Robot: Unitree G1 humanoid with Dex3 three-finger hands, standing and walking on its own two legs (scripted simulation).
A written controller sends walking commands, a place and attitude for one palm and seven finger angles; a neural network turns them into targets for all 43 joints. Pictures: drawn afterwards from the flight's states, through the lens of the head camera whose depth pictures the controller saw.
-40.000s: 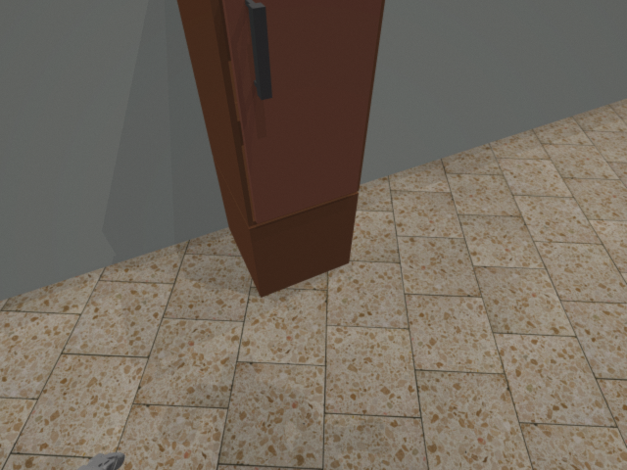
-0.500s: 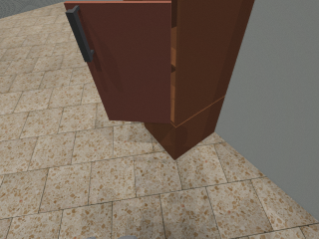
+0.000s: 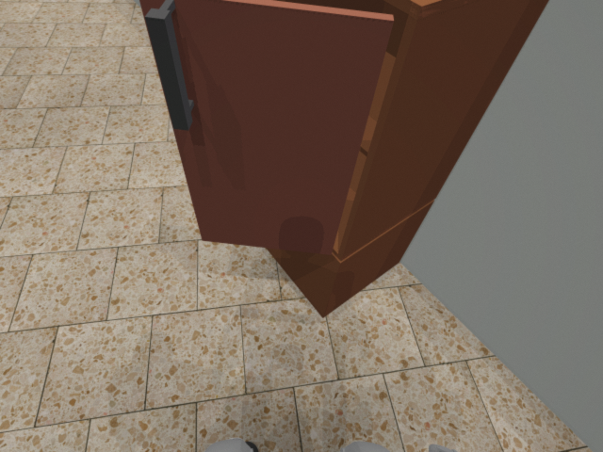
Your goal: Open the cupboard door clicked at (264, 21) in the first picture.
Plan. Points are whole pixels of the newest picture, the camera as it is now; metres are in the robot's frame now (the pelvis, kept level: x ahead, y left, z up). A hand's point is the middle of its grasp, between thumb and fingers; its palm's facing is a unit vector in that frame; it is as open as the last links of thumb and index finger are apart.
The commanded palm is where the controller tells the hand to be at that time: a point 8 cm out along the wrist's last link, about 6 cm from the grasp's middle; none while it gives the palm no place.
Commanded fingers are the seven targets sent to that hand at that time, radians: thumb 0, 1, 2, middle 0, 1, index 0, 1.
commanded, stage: come to a stop and stand still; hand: left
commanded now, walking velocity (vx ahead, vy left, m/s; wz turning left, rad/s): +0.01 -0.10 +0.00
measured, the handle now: (176, 68) +0.58 +0.25 +0.16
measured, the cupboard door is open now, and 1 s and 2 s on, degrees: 48 48 48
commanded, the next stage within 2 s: look again from close up in 0.68 s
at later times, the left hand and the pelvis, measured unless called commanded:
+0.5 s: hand out of the picture +0.02 +0.13 -0.17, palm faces +0.03 -0.98 -0.19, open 7.2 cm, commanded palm none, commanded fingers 0.00 0.90 0.90 -0.20 -0.30 -0.20 -0.30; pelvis -0.02 -0.05 +0.00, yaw +1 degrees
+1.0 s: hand out of the picture -0.03 +0.11 -0.18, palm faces +0.05 -0.98 -0.17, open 7.4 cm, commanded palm none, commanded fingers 0.00 0.90 0.90 -0.20 -0.30 -0.20 -0.30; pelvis -0.02 -0.05 +0.00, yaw +1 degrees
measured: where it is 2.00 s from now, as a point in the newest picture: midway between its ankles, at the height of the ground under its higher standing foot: outside the picture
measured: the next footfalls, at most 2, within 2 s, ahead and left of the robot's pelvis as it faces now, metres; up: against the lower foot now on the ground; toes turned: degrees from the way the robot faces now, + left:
right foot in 0.22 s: +0.00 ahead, -0.18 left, +0.00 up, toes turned -3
left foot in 0.42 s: +0.03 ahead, +0.08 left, +0.00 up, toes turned +4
